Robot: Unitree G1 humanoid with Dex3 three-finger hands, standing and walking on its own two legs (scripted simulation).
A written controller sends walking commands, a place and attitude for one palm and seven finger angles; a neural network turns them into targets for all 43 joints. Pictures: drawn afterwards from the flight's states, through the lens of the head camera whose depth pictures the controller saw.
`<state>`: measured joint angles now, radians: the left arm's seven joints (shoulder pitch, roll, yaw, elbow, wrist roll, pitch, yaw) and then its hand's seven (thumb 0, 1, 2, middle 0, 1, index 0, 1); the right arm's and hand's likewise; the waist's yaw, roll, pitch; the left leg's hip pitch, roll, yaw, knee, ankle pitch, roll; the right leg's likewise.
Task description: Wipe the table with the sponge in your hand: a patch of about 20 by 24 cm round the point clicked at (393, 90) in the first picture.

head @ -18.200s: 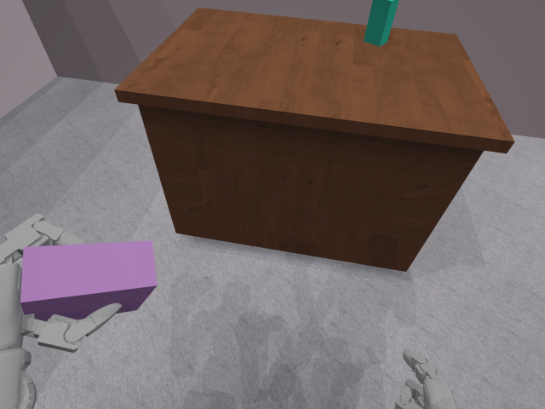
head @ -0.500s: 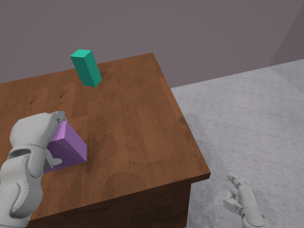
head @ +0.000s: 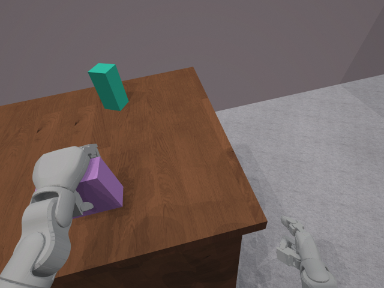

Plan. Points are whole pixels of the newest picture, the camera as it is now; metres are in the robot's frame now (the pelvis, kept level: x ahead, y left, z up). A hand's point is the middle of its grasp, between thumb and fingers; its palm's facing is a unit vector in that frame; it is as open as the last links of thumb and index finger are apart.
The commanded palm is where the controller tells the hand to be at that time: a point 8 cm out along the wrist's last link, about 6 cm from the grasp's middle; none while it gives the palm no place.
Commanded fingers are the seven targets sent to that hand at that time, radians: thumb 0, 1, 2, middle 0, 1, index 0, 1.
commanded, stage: move the sponge above the wiping area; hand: left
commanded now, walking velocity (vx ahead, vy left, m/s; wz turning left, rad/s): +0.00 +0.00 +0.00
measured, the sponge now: (88, 194) +0.25 +0.27 +0.08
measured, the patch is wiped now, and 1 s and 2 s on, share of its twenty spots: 0.00 0.00 0.00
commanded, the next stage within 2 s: lower the sponge onto the table in 0.52 s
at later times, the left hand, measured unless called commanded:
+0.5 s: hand (70, 183) +0.24 +0.28 +0.13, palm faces +0.08 -0.07 -0.99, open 9.5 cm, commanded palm +0.21 +0.27 +0.20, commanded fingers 0.00 0.10 1.30 -1.20 -1.60 -1.20 -1.60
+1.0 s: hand (67, 185) +0.24 +0.28 +0.13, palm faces +0.09 -0.07 -0.99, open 9.5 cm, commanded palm +0.21 +0.27 +0.20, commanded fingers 0.00 0.10 1.30 -1.20 -1.60 -1.20 -1.60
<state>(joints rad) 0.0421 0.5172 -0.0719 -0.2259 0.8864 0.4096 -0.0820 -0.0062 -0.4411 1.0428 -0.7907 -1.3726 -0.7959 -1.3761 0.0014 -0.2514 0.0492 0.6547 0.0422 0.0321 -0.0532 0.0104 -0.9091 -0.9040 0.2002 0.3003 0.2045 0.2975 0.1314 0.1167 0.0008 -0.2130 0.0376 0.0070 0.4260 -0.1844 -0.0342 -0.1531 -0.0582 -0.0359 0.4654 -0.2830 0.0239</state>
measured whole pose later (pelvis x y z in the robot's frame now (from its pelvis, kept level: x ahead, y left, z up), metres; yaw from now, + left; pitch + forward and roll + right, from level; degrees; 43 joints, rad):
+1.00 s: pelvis -0.01 +0.00 +0.00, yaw +0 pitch -3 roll +0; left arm 0.03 0.53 -0.05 -0.21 0.87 0.41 -0.08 -0.01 -0.44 1.04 -0.79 -1.37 -0.80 -1.38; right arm 0.00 -0.25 0.05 0.67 0.05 0.02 -0.07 0.01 -0.91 -0.90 0.20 0.30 0.20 0.30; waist 0.14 0.11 0.00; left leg -0.21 0.04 0.00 0.42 -0.17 -0.03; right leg -0.14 -0.05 -0.04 0.46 -0.26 0.02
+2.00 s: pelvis +0.00 +0.00 +0.00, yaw +0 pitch -3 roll +0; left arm 0.14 0.46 -0.10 -0.19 0.93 0.34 0.00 -0.01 -0.44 1.05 -0.79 -1.37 -0.80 -1.38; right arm 0.04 -0.26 0.02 0.67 0.03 0.01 -0.05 0.01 -0.91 -0.90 0.20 0.30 0.20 0.30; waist 0.13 0.11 0.00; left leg -0.21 0.05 0.00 0.44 -0.19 -0.04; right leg -0.14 -0.05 -0.04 0.46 -0.28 0.02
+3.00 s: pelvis -0.01 -0.01 -0.01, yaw +1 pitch +1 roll +0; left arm -0.24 0.49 -0.05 0.31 0.95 0.24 -0.02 0.00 -0.52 1.13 -0.82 -1.36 -0.83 -1.35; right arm 0.11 -0.29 0.00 0.73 0.07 0.03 -0.08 0.01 -0.91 -0.90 0.20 0.30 0.20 0.30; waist 0.09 0.10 -0.04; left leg -0.33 0.05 -0.02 0.50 -0.19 -0.03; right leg -0.26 -0.04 -0.05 0.53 -0.29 0.01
